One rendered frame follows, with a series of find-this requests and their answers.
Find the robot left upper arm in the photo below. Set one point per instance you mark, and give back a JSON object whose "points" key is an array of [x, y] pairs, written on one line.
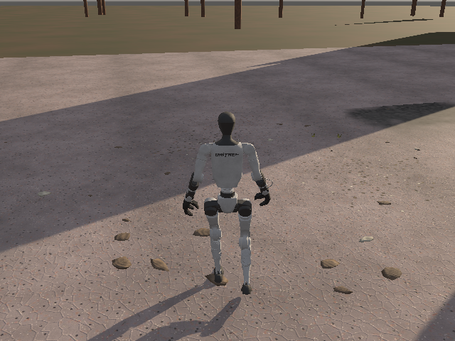
{"points": [[204, 150]]}

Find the left robot forearm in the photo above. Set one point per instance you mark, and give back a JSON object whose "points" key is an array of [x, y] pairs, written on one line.
{"points": [[191, 189]]}

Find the left robot thigh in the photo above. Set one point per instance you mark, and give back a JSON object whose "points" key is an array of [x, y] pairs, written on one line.
{"points": [[212, 214]]}

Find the left robot shin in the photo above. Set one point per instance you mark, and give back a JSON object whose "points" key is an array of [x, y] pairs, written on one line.
{"points": [[216, 252]]}

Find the right robot forearm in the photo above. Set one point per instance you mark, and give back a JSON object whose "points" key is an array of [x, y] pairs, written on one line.
{"points": [[262, 185]]}

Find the right robot hand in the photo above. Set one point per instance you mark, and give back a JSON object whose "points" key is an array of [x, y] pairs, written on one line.
{"points": [[260, 196]]}

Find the left robot hand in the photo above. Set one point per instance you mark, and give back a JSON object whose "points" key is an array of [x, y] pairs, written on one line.
{"points": [[187, 205]]}

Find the robot right upper arm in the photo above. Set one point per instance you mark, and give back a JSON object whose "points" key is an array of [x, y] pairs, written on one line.
{"points": [[253, 161]]}

